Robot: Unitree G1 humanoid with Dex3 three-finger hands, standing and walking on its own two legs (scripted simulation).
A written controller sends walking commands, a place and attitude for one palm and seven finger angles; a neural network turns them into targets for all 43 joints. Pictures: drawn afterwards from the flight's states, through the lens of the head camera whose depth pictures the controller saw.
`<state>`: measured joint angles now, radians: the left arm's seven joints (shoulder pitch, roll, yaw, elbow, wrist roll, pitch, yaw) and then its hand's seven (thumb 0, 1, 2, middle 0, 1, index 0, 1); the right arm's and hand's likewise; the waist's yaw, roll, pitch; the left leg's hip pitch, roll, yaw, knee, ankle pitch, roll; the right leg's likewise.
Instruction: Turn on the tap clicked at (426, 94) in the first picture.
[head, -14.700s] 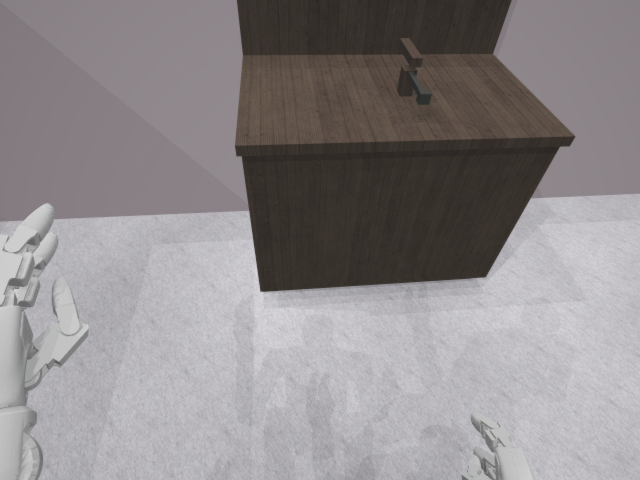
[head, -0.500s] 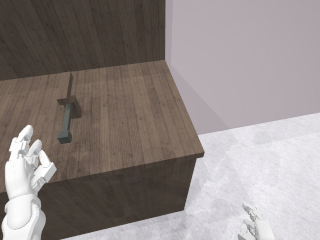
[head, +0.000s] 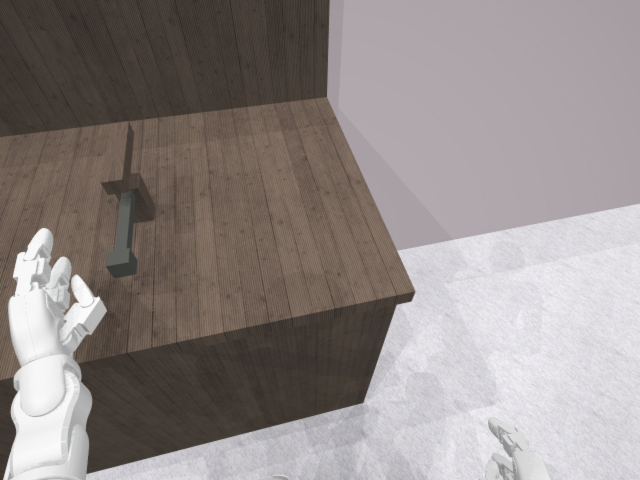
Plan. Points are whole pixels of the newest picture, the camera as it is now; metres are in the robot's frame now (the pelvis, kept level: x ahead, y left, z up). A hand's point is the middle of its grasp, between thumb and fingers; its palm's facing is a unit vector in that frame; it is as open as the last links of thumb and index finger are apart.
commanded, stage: reach beside the lever's end, fingers flat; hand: left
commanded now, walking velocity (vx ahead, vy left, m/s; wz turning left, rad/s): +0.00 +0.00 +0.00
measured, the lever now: (122, 263) +0.37 +0.29 +0.05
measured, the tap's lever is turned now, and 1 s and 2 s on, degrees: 0 0 12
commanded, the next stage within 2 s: push the lever round in 0.80 s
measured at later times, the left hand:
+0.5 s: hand (98, 289) +0.33 +0.32 +0.03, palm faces +0.51 -0.85 -0.10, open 7.8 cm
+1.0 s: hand (102, 293) +0.33 +0.31 +0.03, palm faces +0.51 -0.85 -0.10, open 7.8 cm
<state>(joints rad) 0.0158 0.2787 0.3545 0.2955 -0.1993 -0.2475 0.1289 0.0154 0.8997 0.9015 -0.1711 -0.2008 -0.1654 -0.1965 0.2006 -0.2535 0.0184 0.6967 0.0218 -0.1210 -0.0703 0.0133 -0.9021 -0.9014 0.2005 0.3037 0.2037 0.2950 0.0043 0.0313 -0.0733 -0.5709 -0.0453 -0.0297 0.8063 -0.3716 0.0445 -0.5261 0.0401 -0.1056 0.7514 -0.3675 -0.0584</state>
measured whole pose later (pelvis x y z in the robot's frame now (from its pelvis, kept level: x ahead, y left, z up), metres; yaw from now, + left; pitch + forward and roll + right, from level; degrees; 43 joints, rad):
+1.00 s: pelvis +0.00 +0.01 -0.02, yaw -1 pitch +13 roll -3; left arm -0.10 0.32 0.41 0.47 -0.18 -0.36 0.11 0.02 0.90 0.90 -0.16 -0.15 -0.15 -0.15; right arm 0.23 -0.25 0.01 0.68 0.01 -0.05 -0.05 0.01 -0.90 -0.90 0.20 0.30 0.20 0.30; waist -0.02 0.03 -0.12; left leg -0.73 -0.03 -0.02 0.94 -0.43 0.06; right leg -0.68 0.05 -0.10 0.86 -0.41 -0.05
